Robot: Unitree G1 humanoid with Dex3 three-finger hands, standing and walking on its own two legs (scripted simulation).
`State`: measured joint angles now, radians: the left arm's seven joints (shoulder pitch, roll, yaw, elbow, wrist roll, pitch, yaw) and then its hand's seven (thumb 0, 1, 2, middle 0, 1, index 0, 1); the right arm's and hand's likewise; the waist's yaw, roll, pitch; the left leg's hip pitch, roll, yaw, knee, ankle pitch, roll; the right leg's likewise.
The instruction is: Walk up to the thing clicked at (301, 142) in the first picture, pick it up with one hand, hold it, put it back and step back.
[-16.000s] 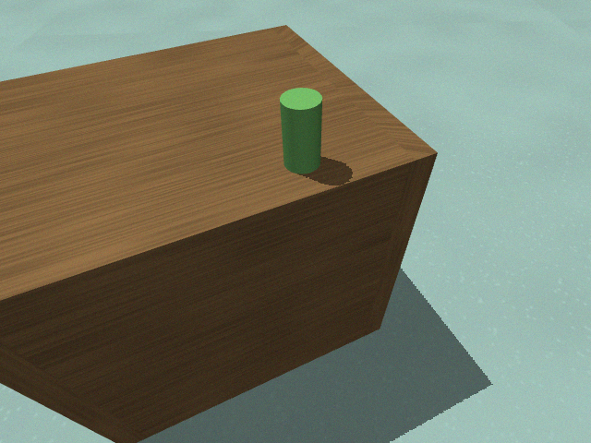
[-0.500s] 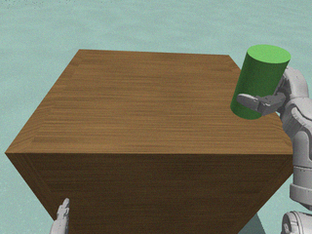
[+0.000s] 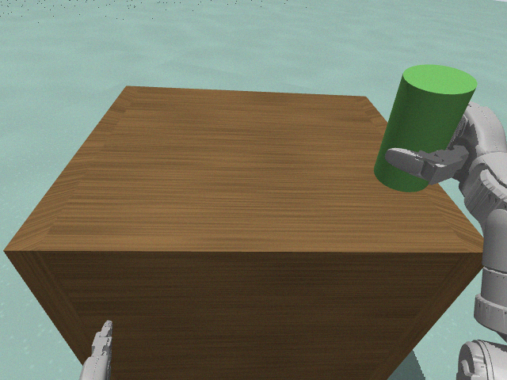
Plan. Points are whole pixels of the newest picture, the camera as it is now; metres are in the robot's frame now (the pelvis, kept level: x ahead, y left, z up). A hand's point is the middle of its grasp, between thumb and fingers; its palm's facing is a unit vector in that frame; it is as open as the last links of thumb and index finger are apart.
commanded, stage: hold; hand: right
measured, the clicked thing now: (417, 132) +0.33 -0.17 +0.30
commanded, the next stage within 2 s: none
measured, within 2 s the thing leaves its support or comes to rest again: neither
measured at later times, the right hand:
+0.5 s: hand (416, 132) +0.33 -0.17 +0.30, palm faces +0.08 +1.00 -0.04, open 10.5 cm
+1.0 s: hand (420, 126) +0.33 -0.17 +0.31, palm faces +0.08 +1.00 -0.03, open 10.5 cm
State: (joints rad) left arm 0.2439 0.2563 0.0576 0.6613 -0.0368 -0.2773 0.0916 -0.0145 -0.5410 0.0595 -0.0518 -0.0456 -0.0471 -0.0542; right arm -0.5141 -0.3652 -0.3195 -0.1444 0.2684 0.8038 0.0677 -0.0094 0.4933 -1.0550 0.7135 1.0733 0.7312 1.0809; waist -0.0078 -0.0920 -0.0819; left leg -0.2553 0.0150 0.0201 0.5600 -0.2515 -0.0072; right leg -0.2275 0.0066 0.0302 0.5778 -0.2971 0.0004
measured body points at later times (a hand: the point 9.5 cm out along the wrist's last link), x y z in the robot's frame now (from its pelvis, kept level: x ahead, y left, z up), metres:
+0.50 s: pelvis +0.00 +0.00 +0.00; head -0.06 +0.03 +0.44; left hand +0.18 +0.26 -0.06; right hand +0.32 -0.22 +0.31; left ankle +0.03 +0.12 -0.73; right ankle +0.01 -0.12 -0.73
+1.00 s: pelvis +0.00 +0.00 +0.00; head -0.06 +0.04 +0.44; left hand +0.18 +0.25 -0.06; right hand +0.32 -0.22 +0.31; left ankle +0.03 +0.12 -0.73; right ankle +0.01 -0.12 -0.73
